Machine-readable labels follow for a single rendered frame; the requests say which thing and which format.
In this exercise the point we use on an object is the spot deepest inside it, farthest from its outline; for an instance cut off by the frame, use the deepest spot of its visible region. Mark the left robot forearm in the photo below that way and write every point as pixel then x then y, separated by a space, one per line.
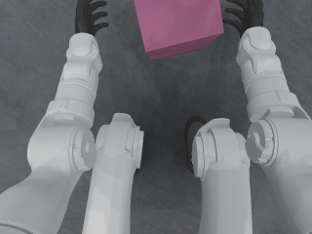
pixel 77 87

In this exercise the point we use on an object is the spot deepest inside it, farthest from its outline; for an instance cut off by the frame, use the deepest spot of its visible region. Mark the right robot thigh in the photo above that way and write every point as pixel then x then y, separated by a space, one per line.
pixel 226 190

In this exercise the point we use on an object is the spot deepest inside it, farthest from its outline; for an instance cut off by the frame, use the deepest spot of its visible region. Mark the carton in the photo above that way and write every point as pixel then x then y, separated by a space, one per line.
pixel 173 27

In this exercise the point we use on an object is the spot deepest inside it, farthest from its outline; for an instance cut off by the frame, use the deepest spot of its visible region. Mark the right robot forearm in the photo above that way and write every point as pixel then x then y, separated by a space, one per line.
pixel 263 78

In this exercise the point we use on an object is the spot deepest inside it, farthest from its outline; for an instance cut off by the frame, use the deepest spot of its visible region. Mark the robot left hand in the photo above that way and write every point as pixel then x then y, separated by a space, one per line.
pixel 85 19

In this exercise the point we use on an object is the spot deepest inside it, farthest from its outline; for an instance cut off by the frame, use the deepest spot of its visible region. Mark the robot thigh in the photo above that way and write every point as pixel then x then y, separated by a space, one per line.
pixel 108 208
pixel 226 190

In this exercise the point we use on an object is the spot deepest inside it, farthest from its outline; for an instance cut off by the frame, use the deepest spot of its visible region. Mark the robot right hand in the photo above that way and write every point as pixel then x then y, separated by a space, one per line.
pixel 251 16

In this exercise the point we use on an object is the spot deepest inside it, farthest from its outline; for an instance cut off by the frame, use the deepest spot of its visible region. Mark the left robot thigh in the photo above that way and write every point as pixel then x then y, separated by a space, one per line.
pixel 108 208

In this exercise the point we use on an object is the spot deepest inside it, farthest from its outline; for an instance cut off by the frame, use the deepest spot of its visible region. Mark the left robot upper arm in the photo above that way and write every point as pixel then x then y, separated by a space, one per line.
pixel 57 155

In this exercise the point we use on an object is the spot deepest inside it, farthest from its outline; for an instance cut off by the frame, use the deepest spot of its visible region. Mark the right robot upper arm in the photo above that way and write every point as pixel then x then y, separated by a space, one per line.
pixel 283 149

